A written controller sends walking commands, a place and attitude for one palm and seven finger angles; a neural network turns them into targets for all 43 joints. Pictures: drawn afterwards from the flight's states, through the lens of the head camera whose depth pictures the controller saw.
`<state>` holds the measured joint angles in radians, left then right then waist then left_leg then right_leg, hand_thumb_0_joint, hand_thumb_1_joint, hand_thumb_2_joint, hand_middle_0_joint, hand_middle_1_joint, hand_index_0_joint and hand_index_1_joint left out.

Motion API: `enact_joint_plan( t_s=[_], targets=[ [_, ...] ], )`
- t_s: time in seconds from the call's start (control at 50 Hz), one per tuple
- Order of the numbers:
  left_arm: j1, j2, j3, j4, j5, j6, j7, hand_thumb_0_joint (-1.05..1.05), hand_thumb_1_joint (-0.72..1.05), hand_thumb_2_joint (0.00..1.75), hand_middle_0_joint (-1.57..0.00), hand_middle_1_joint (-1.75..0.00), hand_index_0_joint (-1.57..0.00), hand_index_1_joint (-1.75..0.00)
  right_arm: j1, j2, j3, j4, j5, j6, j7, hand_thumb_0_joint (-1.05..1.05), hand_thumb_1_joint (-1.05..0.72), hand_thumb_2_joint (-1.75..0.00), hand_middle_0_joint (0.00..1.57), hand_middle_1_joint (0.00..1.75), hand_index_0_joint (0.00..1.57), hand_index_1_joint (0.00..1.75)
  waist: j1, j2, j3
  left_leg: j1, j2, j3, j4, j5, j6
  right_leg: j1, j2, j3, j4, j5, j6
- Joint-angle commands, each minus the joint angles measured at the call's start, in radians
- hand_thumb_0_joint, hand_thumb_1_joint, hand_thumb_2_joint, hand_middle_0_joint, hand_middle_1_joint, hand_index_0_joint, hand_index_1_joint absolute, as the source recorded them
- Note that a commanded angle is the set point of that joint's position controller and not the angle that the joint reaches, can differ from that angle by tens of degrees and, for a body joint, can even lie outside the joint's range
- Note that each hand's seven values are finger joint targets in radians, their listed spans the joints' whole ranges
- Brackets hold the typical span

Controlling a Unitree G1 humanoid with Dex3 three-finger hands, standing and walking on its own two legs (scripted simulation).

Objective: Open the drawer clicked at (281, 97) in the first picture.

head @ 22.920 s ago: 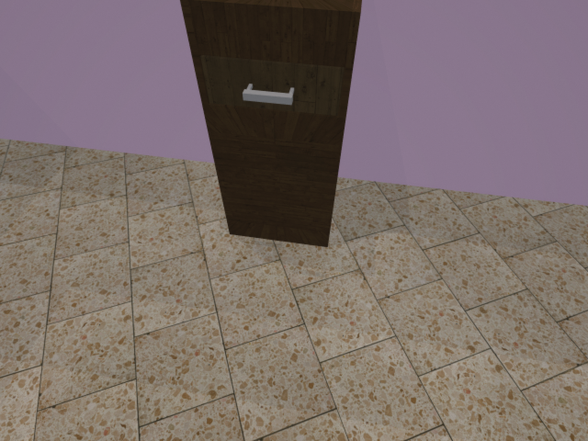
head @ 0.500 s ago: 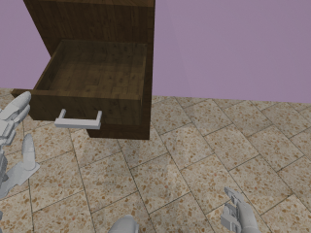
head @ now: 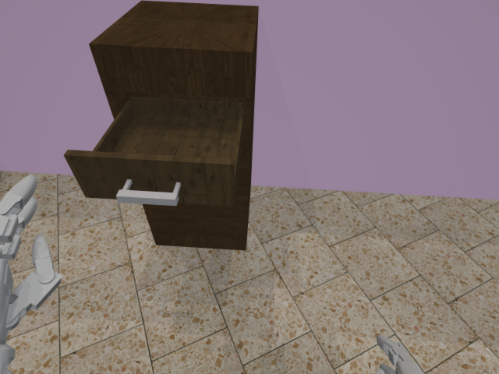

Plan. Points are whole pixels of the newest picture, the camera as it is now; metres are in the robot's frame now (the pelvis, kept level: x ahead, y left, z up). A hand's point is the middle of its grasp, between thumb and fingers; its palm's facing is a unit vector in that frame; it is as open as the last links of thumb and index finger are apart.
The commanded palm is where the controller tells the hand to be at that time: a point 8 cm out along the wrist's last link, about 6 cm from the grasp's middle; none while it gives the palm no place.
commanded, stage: stop stepping back and stand still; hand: left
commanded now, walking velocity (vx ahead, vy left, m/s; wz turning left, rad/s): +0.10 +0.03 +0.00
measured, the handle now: (150, 191) +0.52 +0.26 -0.04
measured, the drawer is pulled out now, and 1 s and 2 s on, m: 0.30 0.30 0.30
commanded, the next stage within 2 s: let the arm hang, fingers relaxed in 0.18 s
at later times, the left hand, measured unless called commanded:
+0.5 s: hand out of the picture +0.15 +0.19 -0.11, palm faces +0.00 -0.96 -0.29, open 7.4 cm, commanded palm none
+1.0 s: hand out of the picture -0.01 +0.20 -0.15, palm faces +0.02 -0.96 -0.28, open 7.4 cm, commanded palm none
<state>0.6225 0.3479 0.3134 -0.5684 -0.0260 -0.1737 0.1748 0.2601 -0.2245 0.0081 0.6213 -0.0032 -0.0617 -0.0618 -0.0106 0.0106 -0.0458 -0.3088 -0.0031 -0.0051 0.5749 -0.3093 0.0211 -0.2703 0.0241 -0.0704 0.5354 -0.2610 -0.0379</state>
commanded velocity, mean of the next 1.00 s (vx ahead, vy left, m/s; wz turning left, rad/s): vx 0.01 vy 0.00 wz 0.00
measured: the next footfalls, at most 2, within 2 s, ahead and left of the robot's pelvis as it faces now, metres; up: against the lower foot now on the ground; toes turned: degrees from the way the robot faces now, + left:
none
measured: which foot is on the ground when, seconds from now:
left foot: down 0.00-1.00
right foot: down 0.00-1.00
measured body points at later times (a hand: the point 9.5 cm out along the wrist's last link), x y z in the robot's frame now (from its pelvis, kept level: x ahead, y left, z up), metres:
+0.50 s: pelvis +0.00 +0.00 -0.01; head +0.01 -0.02 +0.44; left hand +0.15 +0.24 -0.09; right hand +0.12 -0.26 -0.13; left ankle +0.03 +0.11 -0.73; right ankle +0.02 -0.10 -0.73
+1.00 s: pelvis +0.00 -0.01 +0.01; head +0.01 -0.02 +0.46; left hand -0.01 +0.25 -0.13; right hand +0.00 -0.23 -0.16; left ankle +0.03 +0.11 -0.73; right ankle +0.02 -0.10 -0.73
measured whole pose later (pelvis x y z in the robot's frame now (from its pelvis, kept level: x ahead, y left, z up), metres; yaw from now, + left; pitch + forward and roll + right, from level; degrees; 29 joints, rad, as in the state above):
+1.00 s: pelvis +0.00 -0.01 +0.01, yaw +0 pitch -3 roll +0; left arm 0.29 0.20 0.01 1.12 0.01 0.01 0.02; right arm 0.28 -0.17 0.00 1.08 -0.01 0.02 -0.02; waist 0.00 0.05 0.06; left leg -0.17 0.00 0.02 0.40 -0.18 0.01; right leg -0.15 0.03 -0.05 0.39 -0.19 -0.04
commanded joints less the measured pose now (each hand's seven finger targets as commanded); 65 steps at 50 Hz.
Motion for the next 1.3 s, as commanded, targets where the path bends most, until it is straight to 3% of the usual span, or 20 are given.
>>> enact_joint_plan(
  t_s=[0.0,0.04,0.06,0.1,0.16,0.24,0.26,0.28,0.3,0.32,0.36,0.4,0.44,0.5,0.54,0.62,0.64,0.72,0.84,1.28],
  targets=[
    [-0.072,0.171,0.117,-0.174,0.008,-0.060,0.023,0.00,0.90,0.90,-0.20,-0.30,-0.20,-0.30,-0.134,-0.111,-0.035,-0.174,0.001,-0.066,-0.021,0.00,-0.90,-0.90,0.20,0.30,0.20,0.30,-0.012,0.103,0.092,-0.057,0.162,-0.239,-0.305,-0.281,0.074,-0.050,-0.042,0.105,-0.060,-0.186,0.019],
    [-0.055,0.177,0.140,-0.188,0.020,-0.060,0.022,0.00,0.90,0.90,-0.20,-0.30,-0.20,-0.30,-0.137,-0.101,-0.026,-0.173,0.003,-0.070,-0.020,0.00,-0.90,-0.90,0.20,0.30,0.20,0.30,-0.004,0.173,0.084,-0.207,0.197,-0.275,-0.409,-0.470,0.079,0.080,-0.009,0.046,0.053,-0.149,0.034],
    [-0.082,0.189,0.141,-0.220,0.022,-0.062,0.020,0.00,0.90,0.90,-0.20,-0.30,-0.20,-0.30,-0.144,-0.098,-0.028,-0.184,0.003,-0.077,-0.020,0.00,-0.90,-0.90,0.20,0.30,0.20,0.30,0.001,0.174,0.088,-0.242,0.198,-0.273,-0.424,-0.478,0.078,0.110,-0.003,0.035,0.082,-0.115,0.038],
    [-0.040,0.167,0.130,-0.214,0.018,-0.066,0.019,0.00,0.90,0.90,-0.20,-0.30,-0.20,-0.30,-0.128,-0.094,-0.028,-0.175,-0.001,-0.091,-0.015,0.00,-0.90,-0.90,0.20,0.30,0.20,0.30,0.002,0.120,0.069,-0.207,0.169,-0.211,-0.362,-0.328,0.065,0.140,-0.014,0.039,0.005,-0.049,0.037],
    [0.008,0.175,0.139,-0.231,0.004,-0.073,0.019,0.00,0.90,0.90,-0.20,-0.30,-0.20,-0.30,-0.126,-0.097,-0.031,-0.166,-0.001,-0.105,-0.005,0.00,-0.90,-0.90,0.20,0.30,0.20,0.30,0.001,0.032,0.002,-0.108,0.089,-0.096,-0.205,-0.017,0.028,0.151,-0.068,0.120,-0.121,0.052,0.019],
    [0.043,0.174,0.143,-0.195,-0.011,-0.072,0.019,0.00,0.90,0.90,-0.20,-0.30,-0.20,-0.30,-0.114,-0.089,-0.041,-0.148,0.001,-0.087,0.006,0.00,-0.90,-0.90,0.20,0.30,0.20,0.30,-0.011,-0.073,-0.008,-0.008,0.027,-0.025,-0.024,0.022,-0.005,0.024,-0.194,0.289,-0.276,-0.089,-0.045],
    [-0.175,0.062,-0.236,0.639,0.076,0.062,-0.119,0.00,0.90,0.90,-0.20,-0.30,-0.20,-0.30,-0.143,-0.191,-0.098,0.118,-0.018,-0.149,0.090,0.00,-0.90,-0.90,0.20,0.30,0.20,0.30,-0.058,-0.078,0.015,0.016,0.089,-0.024,0.125,0.120,-0.014,-0.118,-0.250,0.187,-0.121,0.115,-0.063],
    [-0.165,0.032,-0.196,0.656,0.077,0.138,-0.148,0.00,0.90,0.90,-0.20,-0.30,-0.20,-0.30,-0.032,-0.175,-0.100,0.121,-0.011,-0.077,0.086,0.00,-0.90,-0.90,0.20,0.30,0.20,0.30,-0.050,-0.037,-0.029,0.074,0.079,-0.056,0.072,0.157,-0.017,-0.117,-0.217,0.187,-0.068,0.235,-0.067],
    [-0.141,0.007,-0.204,0.643,0.070,0.159,-0.154,0.00,0.90,0.90,-0.20,-0.30,-0.20,-0.30,-0.011,-0.152,-0.087,0.096,-0.007,-0.050,0.079,0.00,-0.90,-0.90,0.20,0.30,0.20,0.30,-0.043,-0.044,-0.035,0.068,0.081,-0.062,0.054,0.222,-0.009,-0.084,-0.172,0.141,-0.038,0.248,-0.046],
    [-0.171,-0.010,-0.213,0.677,0.065,0.160,-0.157,0.00,0.90,0.90,-0.20,-0.30,-0.20,-0.30,-0.017,-0.141,-0.079,0.096,-0.003,-0.031,0.075,0.00,-0.90,-0.90,0.20,0.30,0.20,0.30,-0.027,-0.065,-0.043,0.051,0.089,-0.064,0.042,0.268,0.005,-0.080,-0.158,0.118,-0.011,0.232,-0.039],
    [-0.239,0.006,-0.224,0.772,0.065,0.159,-0.161,0.00,0.90,0.90,-0.20,-0.30,-0.20,-0.30,-0.035,-0.154,-0.071,0.079,-0.010,-0.004,0.070,0.00,-0.90,-0.90,0.20,0.30,0.20,0.30,-0.010,-0.186,-0.036,0.040,0.088,-0.086,0.036,0.346,0.020,-0.033,-0.141,0.122,0.004,0.289,-0.039],
    [-0.290,0.024,-0.225,0.883,0.063,0.166,-0.160,0.00,0.90,0.90,-0.20,-0.30,-0.20,-0.30,-0.050,-0.155,-0.064,0.081,-0.014,0.016,0.061,0.00,-0.90,-0.90,0.20,0.30,0.20,0.30,-0.004,-0.222,-0.037,0.029,0.076,-0.083,0.009,0.364,0.025,0.039,-0.155,0.138,-0.006,0.376,-0.041],
    [-0.335,0.036,-0.232,1.015,0.057,0.172,-0.155,0.00,0.90,0.90,-0.20,-0.30,-0.20,-0.30,-0.062,-0.150,-0.056,0.107,-0.018,0.034,0.053,0.00,-0.90,-0.90,0.20,0.30,0.20,0.30,-0.003,-0.180,-0.026,0.056,0.067,-0.078,-0.030,0.323,0.016,0.057,-0.161,0.155,-0.041,0.344,-0.042],
    [-0.357,0.010,-0.255,1.183,0.047,0.185,-0.150,0.00,0.90,0.90,-0.20,-0.30,-0.20,-0.30,-0.075,-0.112,-0.030,0.164,-0.022,0.054,0.051,0.00,-0.90,-0.90,0.20,0.30,0.20,0.30,0.010,0.035,0.043,0.022,0.089,-0.108,-0.141,0.254,0.021,0.068,-0.114,0.140,-0.090,0.117,-0.011],
    [-0.349,0.007,-0.263,1.283,0.043,0.183,-0.152,0.00,0.90,0.90,-0.20,-0.30,-0.20,-0.30,-0.076,-0.100,-0.023,0.199,-0.019,0.059,0.048,0.00,-0.90,-0.90,0.20,0.30,0.20,0.30,0.015,0.127,0.066,0.013,0.088,-0.105,-0.188,0.161,0.017,0.089,-0.107,0.148,-0.136,0.041,-0.012],
    [-0.326,-0.026,-0.259,1.416,0.042,0.172,-0.151,0.00,0.90,0.90,-0.20,-0.30,-0.20,-0.30,-0.027,-0.077,-0.027,0.260,-0.020,0.062,0.038,0.00,-0.90,-0.90,0.20,0.30,0.20,0.30,0.011,0.179,0.015,0.062,0.085,-0.092,-0.202,0.106,0.011,0.133,-0.113,0.153,-0.194,0.048,-0.024],
    [-0.330,-0.021,-0.263,1.442,0.040,0.172,-0.151,0.00,0.90,0.90,-0.20,-0.30,-0.20,-0.30,-0.015,-0.075,-0.026,0.275,-0.018,0.063,0.036,0.00,-0.90,-0.90,0.20,0.30,0.20,0.30,0.009,0.183,0.013,0.063,0.088,-0.093,-0.212,0.098,0.010,0.140,-0.111,0.148,-0.196,0.049,-0.025],
    [-0.340,-0.026,-0.272,1.525,0.037,0.166,-0.151,0.00,0.90,0.90,-0.20,-0.30,-0.20,-0.30,0.025,-0.078,-0.031,0.326,-0.010,0.062,0.030,0.00,-0.90,-0.90,0.20,0.30,0.20,0.30,0.005,0.052,0.013,0.101,0.105,-0.095,-0.219,0.148,0.011,0.146,-0.116,0.137,-0.220,0.086,-0.023],
    [-0.333,-0.033,-0.281,1.613,0.036,0.165,-0.146,0.00,0.90,0.90,-0.20,-0.30,-0.20,-0.30,0.061,-0.073,-0.034,0.398,-0.010,0.064,0.028,0.00,-0.90,-0.90,0.20,0.30,0.20,0.30,0.002,-0.046,0.123,0.110,0.103,-0.085,-0.249,0.108,0.014,0.070,-0.115,0.146,-0.260,0.007,-0.022],
    [-0.310,-0.083,-0.280,1.684,0.035,0.165,-0.135,0.00,0.90,0.90,-0.20,-0.30,-0.20,-0.30,0.121,0.007,-0.023,0.484,-0.013,0.060,0.020,0.00,-0.90,-0.90,0.20,0.30,0.20,0.30,0.006,0.024,0.142,0.106,0.098,-0.054,-0.267,0.109,0.006,0.071,-0.114,0.150,-0.258,0.018,-0.019]
  ],
)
